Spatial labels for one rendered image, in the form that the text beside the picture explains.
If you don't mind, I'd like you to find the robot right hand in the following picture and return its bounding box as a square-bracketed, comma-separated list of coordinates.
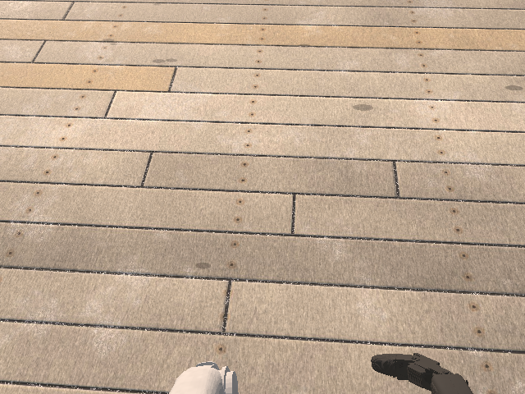
[371, 353, 473, 394]

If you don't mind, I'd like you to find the left robot thigh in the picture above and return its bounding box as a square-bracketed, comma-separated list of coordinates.
[169, 364, 239, 394]

